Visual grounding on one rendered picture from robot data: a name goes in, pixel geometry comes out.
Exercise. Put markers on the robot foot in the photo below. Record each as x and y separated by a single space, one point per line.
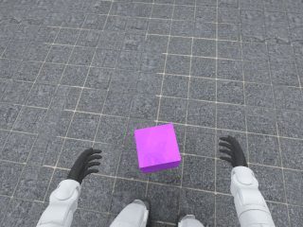
179 218
149 207

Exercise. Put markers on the carton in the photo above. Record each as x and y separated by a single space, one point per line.
157 148

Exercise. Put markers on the left robot forearm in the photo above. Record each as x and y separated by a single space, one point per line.
63 202

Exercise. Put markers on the robot left hand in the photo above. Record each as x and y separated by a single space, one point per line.
79 170

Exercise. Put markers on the robot left foot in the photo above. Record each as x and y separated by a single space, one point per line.
149 207

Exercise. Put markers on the right robot forearm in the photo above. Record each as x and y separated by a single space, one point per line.
251 207

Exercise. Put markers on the robot right foot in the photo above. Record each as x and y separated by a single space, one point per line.
179 218

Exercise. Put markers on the robot right hand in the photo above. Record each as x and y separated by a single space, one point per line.
236 153

